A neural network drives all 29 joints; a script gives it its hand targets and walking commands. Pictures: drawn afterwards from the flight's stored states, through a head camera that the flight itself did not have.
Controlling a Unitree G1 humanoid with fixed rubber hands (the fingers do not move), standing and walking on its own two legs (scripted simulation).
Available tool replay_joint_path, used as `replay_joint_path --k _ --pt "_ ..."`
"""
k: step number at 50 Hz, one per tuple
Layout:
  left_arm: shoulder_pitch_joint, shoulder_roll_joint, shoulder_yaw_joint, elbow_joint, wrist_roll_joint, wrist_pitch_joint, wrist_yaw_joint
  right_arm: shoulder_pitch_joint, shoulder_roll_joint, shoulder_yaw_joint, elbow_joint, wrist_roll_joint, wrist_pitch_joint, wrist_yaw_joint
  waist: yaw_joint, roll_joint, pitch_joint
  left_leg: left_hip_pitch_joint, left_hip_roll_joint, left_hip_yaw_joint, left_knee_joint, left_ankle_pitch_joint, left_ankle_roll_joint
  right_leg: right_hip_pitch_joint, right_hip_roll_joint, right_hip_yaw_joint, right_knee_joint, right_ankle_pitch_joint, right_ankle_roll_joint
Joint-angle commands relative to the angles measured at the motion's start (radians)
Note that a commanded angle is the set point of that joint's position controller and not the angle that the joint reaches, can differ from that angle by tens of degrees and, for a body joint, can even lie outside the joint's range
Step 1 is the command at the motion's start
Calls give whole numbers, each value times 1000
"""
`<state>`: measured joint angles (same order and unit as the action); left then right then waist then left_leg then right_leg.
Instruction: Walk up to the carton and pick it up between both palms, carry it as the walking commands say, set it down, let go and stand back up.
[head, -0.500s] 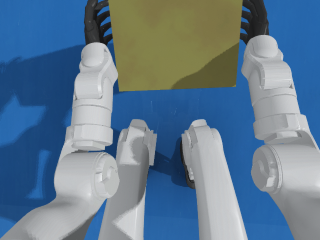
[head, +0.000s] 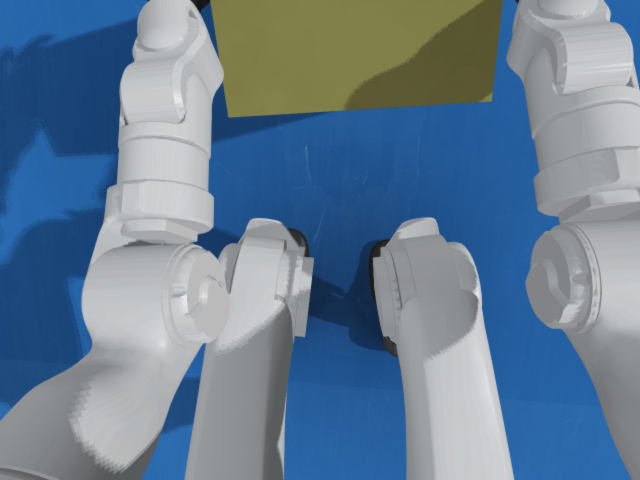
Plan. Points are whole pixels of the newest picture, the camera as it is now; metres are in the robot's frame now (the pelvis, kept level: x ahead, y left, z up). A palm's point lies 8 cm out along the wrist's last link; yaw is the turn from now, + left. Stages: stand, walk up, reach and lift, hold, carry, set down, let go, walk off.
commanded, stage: set down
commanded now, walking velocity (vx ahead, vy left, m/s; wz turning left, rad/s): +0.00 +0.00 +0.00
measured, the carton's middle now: (352, 16) +0.56 -0.01 -0.21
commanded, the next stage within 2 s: none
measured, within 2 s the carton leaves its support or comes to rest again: rests again in 1.48 s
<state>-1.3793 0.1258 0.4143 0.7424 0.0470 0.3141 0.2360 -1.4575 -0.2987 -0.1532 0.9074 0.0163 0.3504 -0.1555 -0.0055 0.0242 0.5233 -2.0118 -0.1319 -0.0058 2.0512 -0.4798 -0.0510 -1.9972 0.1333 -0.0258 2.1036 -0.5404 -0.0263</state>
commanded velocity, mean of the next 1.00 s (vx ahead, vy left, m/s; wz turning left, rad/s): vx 0.00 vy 0.00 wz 0.00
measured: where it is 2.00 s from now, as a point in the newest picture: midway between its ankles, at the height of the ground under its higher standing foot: (338, 311)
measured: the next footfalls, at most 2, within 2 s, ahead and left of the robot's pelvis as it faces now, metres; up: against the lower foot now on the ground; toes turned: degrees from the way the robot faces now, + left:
none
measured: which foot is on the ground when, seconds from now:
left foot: down 0.00-1.00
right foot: down 0.00-1.00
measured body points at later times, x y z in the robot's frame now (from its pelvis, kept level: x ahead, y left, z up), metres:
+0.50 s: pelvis +0.02 +0.00 -0.05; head +0.38 -0.03 +0.21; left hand +0.58 +0.17 -0.20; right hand +0.58 -0.16 -0.22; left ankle +0.16 +0.11 -0.37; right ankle +0.14 -0.09 -0.37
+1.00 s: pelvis +0.03 +0.00 -0.06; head +0.37 -0.04 +0.21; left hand +0.58 +0.17 -0.20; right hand +0.58 -0.16 -0.22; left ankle +0.16 +0.11 -0.37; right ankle +0.14 -0.09 -0.37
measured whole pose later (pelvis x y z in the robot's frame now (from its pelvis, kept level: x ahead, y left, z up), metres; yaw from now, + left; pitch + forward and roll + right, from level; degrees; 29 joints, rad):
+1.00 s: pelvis +0.03 +0.00 -0.06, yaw +2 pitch +27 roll +3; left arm -1.41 0.22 0.37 1.02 -0.08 0.19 0.19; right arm -1.47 -0.32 -0.08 1.10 0.04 0.24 -0.06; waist -0.03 0.08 0.46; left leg -2.19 -0.13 0.06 2.26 -0.54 -0.02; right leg -2.16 0.08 -0.03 2.33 -0.64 -0.05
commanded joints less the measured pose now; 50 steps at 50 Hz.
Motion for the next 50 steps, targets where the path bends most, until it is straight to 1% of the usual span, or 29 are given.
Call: replay_joint_path --k 1,2,3,4,5,7,9,10,12,13,14,15,17,20,23,25,29,33,36,37,38,39,40,41,42,43,47,48,50 --pt "-777 -1005 -533 -175 -195 -38 -322 -737 983 350 -357 172 -106 290 -25 -81 -2122 571 -17 72 -103 233 48 726 -15 45 -239 318 9" --pt "-690 -978 -497 -71 -160 -33 -318 -717 992 367 -281 178 -107 295 20 -87 -2088 572 -15 84 -92 210 47 716 -24 36 -226 281 22" --pt "-693 -980 -530 -28 -165 -23 -322 -697 988 341 -227 176 -104 298 -15 -24 -2061 590 -12 80 -100 193 47 668 -13 24 -210 278 11" --pt "-682 -982 -528 -34 -152 -22 -320 -675 1004 347 -228 187 -103 304 16 -14 -2030 608 -5 74 -96 177 52 639 -18 32 -216 229 10" --pt "-781 -991 -534 -160 -200 -46 -314 -721 991 355 -309 178 -112 310 -17 -45 -2098 625 -13 64 -85 271 41 629 -12 18 -188 314 9" --pt "-722 -1033 -550 -109 -248 -39 -308 -911 926 415 -519 253 -143 293 2 -96 -2234 639 -15 75 -50 331 51 753 -19 27 -167 413 8" --pt "-657 -1000 -511 -6 -245 -31 -301 -875 889 406 -404 246 -133 281 -7 -99 -2158 563 -26 79 -31 264 47 754 -33 31 -167 358 14" --pt "-760 -1006 -545 -103 -255 -54 -300 -806 927 378 -363 219 -133 280 -67 -62 -2066 556 -25 69 -33 269 40 658 -21 17 -153 350 8" --pt "-736 -1059 -551 -38 -289 -54 -317 -810 852 353 -352 200 -150 287 -115 -51 -2052 525 -23 72 -6 251 29 654 -27 19 -149 346 -6" --pt "-670 -1025 -495 -16 -243 -58 -315 -839 868 376 -386 216 -158 292 -52 -70 -1991 491 -27 68 -4 268 42 631 -28 20 -130 352 6" --pt "-760 -1025 -534 -102 -298 -70 -306 -820 872 359 -397 224 -156 292 -78 -65 -2087 579 -23 55 5 295 40 650 -23 19 -123 354 -8" --pt "-715 -1003 -536 -61 -273 -66 -296 -864 889 406 -445 262 -163 286 -27 -81 -2098 582 -23 66 17 338 44 659 -26 21 -103 404 3" --pt "-689 -996 -493 13 -283 -73 -306 -854 833 372 -419 213 -171 276 -83 -132 -2017 497 -24 59 44 283 43 665 -41 21 -109 390 1" --pt "-645 -986 -506 13 -253 -77 -308 -728 869 366 -326 228 -173 288 -52 -53 -1935 487 -21 66 44 329 39 595 -28 18 -88 434 6" --pt "-681 -960 -513 -56 -285 -105 -303 -740 880 388 -386 236 -180 288 -51 -106 -1981 542 -29 60 65 397 51 634 -25 31 -68 486 -3" --pt "-701 -994 -529 -23 -301 -94 -307 -722 870 363 -316 217 -174 285 -113 -83 -1873 462 -34 68 65 322 42 662 -28 46 -89 477 -9" --pt "-613 -988 -461 95 -260 -96 -319 -764 835 372 -306 222 -192 288 -49 -59 -1768 420 -25 63 70 287 47 552 -34 51 -82 373 -10" --pt "-728 -964 -463 61 -270 -114 -325 -717 849 326 -206 179 -189 304 -106 -59 -1667 371 -21 62 60 215 41 507 -39 39 -76 327 -18" --pt "-630 -974 -429 218 -236 -92 -332 -727 832 332 -181 167 -193 314 -87 -55 -1598 356 -14 55 49 196 49 441 -45 33 -63 293 -20" --pt "-633 -934 -387 212 -214 -96 -328 -702 835 304 -118 144 -178 325 -81 -97 -1515 313 -17 52 28 127 54 414 -51 24 -86 219 -10" --pt "-639 -948 -407 220 -216 -91 -331 -725 815 293 -165 164 -189 327 -94 -30 -1504 362 -20 51 42 163 54 377 -46 23 -72 229 -14" --pt "-630 -949 -396 183 -219 -100 -334 -724 842 318 -186 157 -192 335 -86 -81 -1560 371 -14 45 40 197 57 404 -45 18 -59 260 -15" --pt "-639 -936 -394 164 -202 -106 -338 -689 836 299 -125 150 -184 339 -76 -35 -1498 314 -18 59 33 195 52 398 -51 37 -63 279 -21" --pt "-663 -951 -434 144 -239 -107 -340 -711 835 317 -211 173 -190 334 -109 -56 -1564 371 -14 51 60 227 58 421 -45 35 -53 307 -24" --pt "-639 -950 -414 164 -224 -108 -342 -655 884 308 -105 148 -177 340 -89 -64 -1518 345 -20 61 53 235 54 418 -45 41 -62 324 -19" --pt "-603 -941 -418 194 -207 -99 -350 -600 860 290 -74 131 -178 342 -120 -19 -1469 254 -18 69 42 166 50 409 -46 35 -61 308 -22" --pt "-607 -934 -392 200 -221 -110 -359 -660 837 290 -126 119 -184 347 -122 -94 -1401 235 -17 50 51 181 61 374 -54 38 -58 284 -22" --pt "-603 -901 -353 226 -182 -111 -363 -572 881 268 -16 100 -166 356 -92 -103 -1335 155 -20 78 62 131 56 387 -54 59 -85 285 -12" --pt "-619 -900 -390 173 -198 -122 -358 -631 867 310 -123 146 -195 340 -75 -75 -1393 214 -16 58 63 182 69 405 -47 75 -66 327 -17"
